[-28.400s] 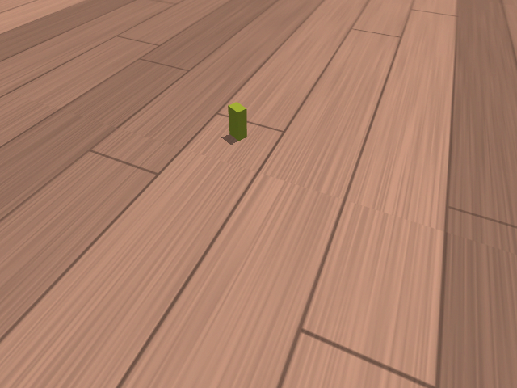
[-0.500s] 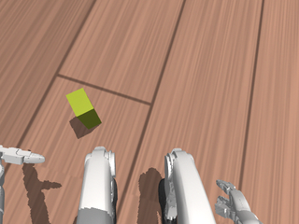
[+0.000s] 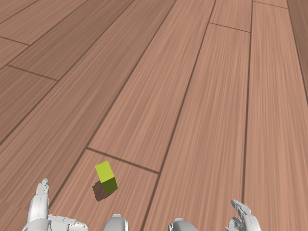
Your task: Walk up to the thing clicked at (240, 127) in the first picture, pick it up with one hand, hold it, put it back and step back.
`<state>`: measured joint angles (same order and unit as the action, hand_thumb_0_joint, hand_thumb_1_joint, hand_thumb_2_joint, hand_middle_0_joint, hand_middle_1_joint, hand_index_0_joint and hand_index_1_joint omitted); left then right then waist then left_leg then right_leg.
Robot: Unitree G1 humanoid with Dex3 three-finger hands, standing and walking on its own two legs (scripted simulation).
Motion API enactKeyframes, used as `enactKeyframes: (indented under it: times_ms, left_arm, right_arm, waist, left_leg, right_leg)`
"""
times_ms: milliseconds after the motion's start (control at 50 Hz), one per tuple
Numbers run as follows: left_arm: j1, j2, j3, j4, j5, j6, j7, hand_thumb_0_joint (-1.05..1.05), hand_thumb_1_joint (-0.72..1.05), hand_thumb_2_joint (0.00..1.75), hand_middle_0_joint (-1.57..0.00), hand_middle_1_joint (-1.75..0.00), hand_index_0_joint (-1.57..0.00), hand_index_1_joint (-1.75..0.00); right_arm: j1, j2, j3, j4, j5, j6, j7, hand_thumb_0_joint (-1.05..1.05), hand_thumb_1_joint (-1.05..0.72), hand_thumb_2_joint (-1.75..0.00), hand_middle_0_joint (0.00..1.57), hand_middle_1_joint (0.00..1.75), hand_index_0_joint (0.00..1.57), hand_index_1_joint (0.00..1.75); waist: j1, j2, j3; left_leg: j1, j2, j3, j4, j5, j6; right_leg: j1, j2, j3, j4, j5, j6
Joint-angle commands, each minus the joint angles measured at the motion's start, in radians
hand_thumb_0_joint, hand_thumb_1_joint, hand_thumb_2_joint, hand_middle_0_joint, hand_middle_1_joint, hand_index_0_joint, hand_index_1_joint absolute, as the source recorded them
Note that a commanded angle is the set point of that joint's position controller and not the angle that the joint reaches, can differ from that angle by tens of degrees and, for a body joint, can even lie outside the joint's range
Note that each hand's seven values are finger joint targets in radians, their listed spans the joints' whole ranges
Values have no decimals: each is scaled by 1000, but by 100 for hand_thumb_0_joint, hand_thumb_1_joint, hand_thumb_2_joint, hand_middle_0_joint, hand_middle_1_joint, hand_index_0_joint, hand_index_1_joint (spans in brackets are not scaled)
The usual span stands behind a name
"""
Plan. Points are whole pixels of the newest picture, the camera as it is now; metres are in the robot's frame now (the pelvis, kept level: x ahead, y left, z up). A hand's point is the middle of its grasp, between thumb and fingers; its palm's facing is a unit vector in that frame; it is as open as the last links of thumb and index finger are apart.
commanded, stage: home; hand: left
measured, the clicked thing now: (107, 178) +0.45 +0.21 -0.57
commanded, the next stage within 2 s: stand in 1.94 s
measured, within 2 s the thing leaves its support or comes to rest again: neither
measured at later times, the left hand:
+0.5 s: hand (69, 226) +0.17 +0.18 -0.02, palm faces +0.14 -0.95 -0.30, open 17.3 cm
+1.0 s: hand (74, 227) +0.17 +0.17 -0.01, palm faces +0.12 -0.95 -0.29, open 17.3 cm
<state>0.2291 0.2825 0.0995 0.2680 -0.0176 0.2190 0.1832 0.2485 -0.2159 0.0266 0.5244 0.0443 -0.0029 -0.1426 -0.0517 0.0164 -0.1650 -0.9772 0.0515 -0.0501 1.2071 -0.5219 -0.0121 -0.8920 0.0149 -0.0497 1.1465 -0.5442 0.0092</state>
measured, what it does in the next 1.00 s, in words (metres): stands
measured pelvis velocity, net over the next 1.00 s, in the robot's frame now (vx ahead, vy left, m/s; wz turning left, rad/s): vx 0.01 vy -0.01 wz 0.02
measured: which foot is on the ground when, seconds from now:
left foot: down 0.00-1.00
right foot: down 0.00-1.00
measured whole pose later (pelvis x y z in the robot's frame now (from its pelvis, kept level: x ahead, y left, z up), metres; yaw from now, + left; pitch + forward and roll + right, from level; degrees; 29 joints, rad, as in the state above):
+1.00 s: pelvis +0.01 -0.01 +0.04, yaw +1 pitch +7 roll -2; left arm 0.47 0.21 -0.01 0.03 -0.02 0.25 0.14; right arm 0.29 -0.21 0.03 0.51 0.01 -0.12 -0.17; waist -0.02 0.04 -0.10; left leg -0.65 0.04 -0.04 0.95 -0.43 -0.03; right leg -0.58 0.01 -0.04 0.92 -0.47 0.00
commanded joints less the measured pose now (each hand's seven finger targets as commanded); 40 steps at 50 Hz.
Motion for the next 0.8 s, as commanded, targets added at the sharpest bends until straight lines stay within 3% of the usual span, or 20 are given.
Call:
enactKeyframes:
  times_ms: [0, 80, 120, 140, 260, 360, 460, 520, 640, 720, 740, 760, 780]
  left_arm:
    - [64, 104, 12, -277, 8, -7, 25, 0, -53, 7, -5, -5, -5, -6]
    - [160, 49, -56, -399, 2, 16, 21, 0, -54, 6, -5, -5, -5, -5]
    - [216, 47, -52, -428, 4, 24, 17, 0, -53, 7, -5, -5, -5, -5]
    - [223, 35, -72, -428, 5, 25, 13, 0, -57, 5, -5, -5, -5, -5]
    - [228, 30, -60, -480, 7, 14, -8, 0, -52, 7, -5, -6, -5, -6]
    - [220, 20, -58, -470, 13, -1, -23, 0, -52, 7, -5, -6, -5, -6]
    - [202, 30, -53, -497, 15, -4, -20, 0, -51, 8, -5, -6, -5, -6]
    - [200, 23, -62, -476, 14, -1, -22, 0, -51, 8, -5, -6, -5, -6]
    - [229, 17, -56, -425, 13, -1, -28, 0, -51, 8, -5, -6, -5, -6]
    - [228, 34, -39, -437, 10, -13, -30, 0, -50, 8, -5, -6, -5, -6]
    - [229, 29, -46, -433, 12, -11, -31, 0, -50, 8, -5, -6, -5, -6]
    - [221, 26, -51, -438, 10, -14, -33, 0, -51, 8, -5, -6, -5, -6]
    - [216, 31, -42, -449, 11, -18, -33, 0, -52, 7, -5, -6, -5, -6]
  right_arm:
    - [-1, -123, -53, -152, -1, -55, -40, 0, -89, -90, 20, 30, 20, 30]
    - [-16, -112, -48, -185, -5, -74, -49, 0, -89, -90, 20, 30, 20, 30]
    - [-20, -110, -49, -197, -6, -86, -53, 0, -89, -90, 20, 30, 20, 30]
    - [-25, -108, -45, -202, -9, -89, -53, 0, -89, -90, 20, 30, 20, 30]
    - [-29, -109, -46, -217, -18, -116, -48, 0, -90, -90, 20, 30, 20, 30]
    - [-17, -111, -51, -210, -30, -135, -47, 0, -90, -90, 20, 30, 20, 30]
    - [-24, -103, -44, -202, -34, -151, -52, 0, -90, -90, 20, 30, 20, 30]
    - [-29, -107, -45, -196, -34, -155, -55, 0, -90, -90, 20, 30, 20, 30]
    - [-40, -109, -45, -188, -32, -157, -48, 0, -90, -90, 20, 30, 20, 30]
    - [-47, -108, -46, -195, -32, -161, -46, 0, -90, -90, 20, 30, 20, 30]
    - [-39, -112, -50, -198, -31, -162, -46, 0, -90, -90, 20, 30, 20, 30]
    - [-47, -109, -47, -195, -29, -163, -44, 0, -90, -90, 20, 30, 20, 30]
    - [-36, -113, -52, -193, -31, -163, -47, 0, -90, -90, 20, 30, 20, 30]
  waist:
    - [13, 117, -188]
    - [17, 77, -118]
    - [23, 52, -84]
    - [17, 28, -53]
    - [17, -8, 13]
    - [8, 28, -33]
    - [19, 40, -82]
    - [10, 17, -65]
    - [30, 9, 2]
    - [35, 3, -5]
    - [25, 2, -35]
    - [35, 18, -4]
    - [27, 9, -42]
  left_leg:
    - [358, -23, 22, -284, 272, 12]
    - [391, -20, 15, -342, 271, 13]
    - [398, -19, 11, -367, 252, 14]
    - [391, -17, 6, -376, 241, 15]
    - [391, -23, 21, -405, 205, 17]
    - [441, -30, 37, -392, 259, 13]
    - [462, -42, 47, -377, 282, 17]
    - [454, -45, 52, -371, 273, 21]
    - [423, -42, 44, -402, 221, 19]
    - [418, -48, 55, -395, 213, 23]
    - [435, -45, 54, -394, 234, 23]
    - [423, -47, 56, -401, 216, 20]
    - [440, -43, 54, -396, 236, 21]
  right_leg:
    - [207, 13, -9, -242, 278, -28]
    - [252, 18, -28, -293, 275, -24]
    - [262, 22, -33, -312, 255, -23]
    - [259, 22, -37, -326, 244, -20]
    - [282, 17, -25, -367, 212, -13]
    - [308, 15, -11, -362, 258, -14]
    - [347, 6, 3, -380, 297, -9]
    - [347, 3, 9, -397, 301, -2]
    - [331, 5, -4, -405, 234, -9]
    - [345, 1, 5, -420, 232, -4]
    - [342, 4, 6, -409, 255, -5]
    - [334, 2, 6, -413, 234, -8]
    - [345, 5, 6, -404, 253, -9]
